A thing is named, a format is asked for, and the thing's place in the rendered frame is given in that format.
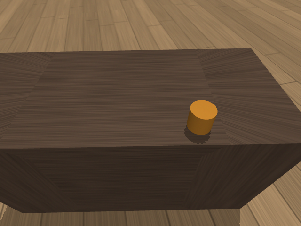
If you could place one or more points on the can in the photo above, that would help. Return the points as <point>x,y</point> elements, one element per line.
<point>201,117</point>

